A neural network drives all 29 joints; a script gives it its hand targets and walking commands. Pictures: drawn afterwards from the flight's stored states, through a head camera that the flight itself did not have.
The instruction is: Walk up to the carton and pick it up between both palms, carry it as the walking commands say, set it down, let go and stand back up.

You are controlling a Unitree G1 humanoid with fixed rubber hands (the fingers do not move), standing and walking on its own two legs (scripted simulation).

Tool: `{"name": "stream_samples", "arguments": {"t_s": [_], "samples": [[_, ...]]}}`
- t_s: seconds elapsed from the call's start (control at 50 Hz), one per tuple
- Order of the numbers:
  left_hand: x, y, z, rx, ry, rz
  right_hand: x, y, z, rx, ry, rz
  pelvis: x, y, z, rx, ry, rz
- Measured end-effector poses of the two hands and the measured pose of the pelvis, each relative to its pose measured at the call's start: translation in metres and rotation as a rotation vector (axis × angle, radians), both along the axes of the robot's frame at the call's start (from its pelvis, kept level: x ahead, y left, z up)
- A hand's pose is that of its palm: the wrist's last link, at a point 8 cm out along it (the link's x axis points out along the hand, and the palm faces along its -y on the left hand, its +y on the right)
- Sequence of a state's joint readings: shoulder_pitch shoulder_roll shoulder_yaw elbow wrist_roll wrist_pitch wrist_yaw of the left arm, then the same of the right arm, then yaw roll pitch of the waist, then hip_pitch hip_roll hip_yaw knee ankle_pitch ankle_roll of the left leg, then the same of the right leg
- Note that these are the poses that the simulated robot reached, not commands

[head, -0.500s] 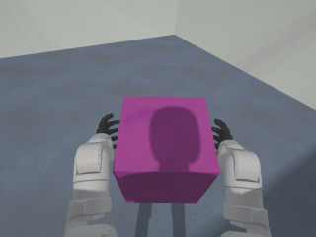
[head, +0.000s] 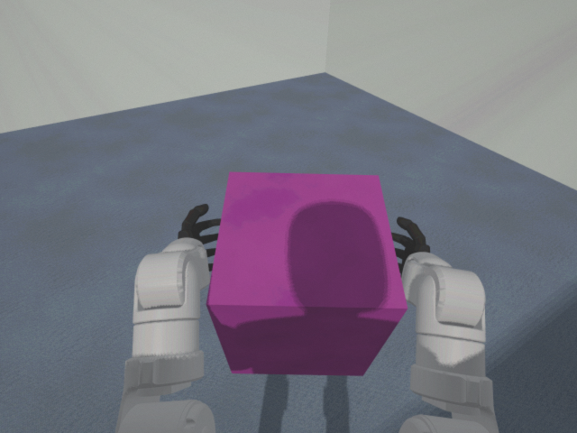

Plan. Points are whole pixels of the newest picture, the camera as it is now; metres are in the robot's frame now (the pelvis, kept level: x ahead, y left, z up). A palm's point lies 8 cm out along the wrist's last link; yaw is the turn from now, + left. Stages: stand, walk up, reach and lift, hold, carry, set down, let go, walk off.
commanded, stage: carry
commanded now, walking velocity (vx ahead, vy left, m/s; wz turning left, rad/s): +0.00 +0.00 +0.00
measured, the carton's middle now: (300, 280) +0.32 +0.00 +0.07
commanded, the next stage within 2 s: hold in 0.82 s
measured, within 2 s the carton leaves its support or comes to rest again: neither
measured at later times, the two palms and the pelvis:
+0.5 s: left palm (193, 265) +0.30 +0.15 +0.12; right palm (408, 281) +0.29 -0.15 +0.11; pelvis +0.00 +0.00 +0.00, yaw +0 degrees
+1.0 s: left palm (202, 312) +0.28 +0.14 +0.05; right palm (406, 323) +0.27 -0.16 +0.04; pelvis +0.00 +0.00 +0.01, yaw +0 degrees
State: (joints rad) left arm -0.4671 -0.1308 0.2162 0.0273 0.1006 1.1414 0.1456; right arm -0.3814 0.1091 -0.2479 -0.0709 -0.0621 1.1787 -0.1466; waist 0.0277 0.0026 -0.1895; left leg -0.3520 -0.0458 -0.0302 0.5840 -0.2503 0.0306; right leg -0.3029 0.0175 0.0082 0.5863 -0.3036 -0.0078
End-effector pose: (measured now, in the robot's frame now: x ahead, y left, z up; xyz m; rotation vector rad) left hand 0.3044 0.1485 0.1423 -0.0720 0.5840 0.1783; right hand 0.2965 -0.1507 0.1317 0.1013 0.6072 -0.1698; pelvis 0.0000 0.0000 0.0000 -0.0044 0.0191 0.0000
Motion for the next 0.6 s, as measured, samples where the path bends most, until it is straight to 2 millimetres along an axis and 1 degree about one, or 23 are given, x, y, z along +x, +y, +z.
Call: {"name": "stream_samples", "arguments": {"t_s": [0.24,0.46,0.54,0.6], "samples": [[-0.001,0.0,-0.006,-0.001,0.02,0.001,-0.001,0.001,-0.008,0.0,0.02,0.006,-0.001,0.0,0.0,0.0,-0.001,0.0],[-0.001,0.001,-0.02,-0.006,0.054,0.004,-0.003,0.002,-0.023,-0.006,0.054,0.015,-0.001,0.0,0.0,0.0,-0.001,0.0],[0.0,0.002,-0.023,-0.006,0.046,0.008,-0.001,0.002,-0.027,-0.003,0.046,0.019,-0.001,0.0,0.0,0.0,-0.001,0.0],[0.001,0.002,-0.03,0.004,0.054,0.01,0.001,0.003,-0.036,0.005,0.055,0.021,-0.001,0.0,0.0,0.0,-0.001,0.0]]}}
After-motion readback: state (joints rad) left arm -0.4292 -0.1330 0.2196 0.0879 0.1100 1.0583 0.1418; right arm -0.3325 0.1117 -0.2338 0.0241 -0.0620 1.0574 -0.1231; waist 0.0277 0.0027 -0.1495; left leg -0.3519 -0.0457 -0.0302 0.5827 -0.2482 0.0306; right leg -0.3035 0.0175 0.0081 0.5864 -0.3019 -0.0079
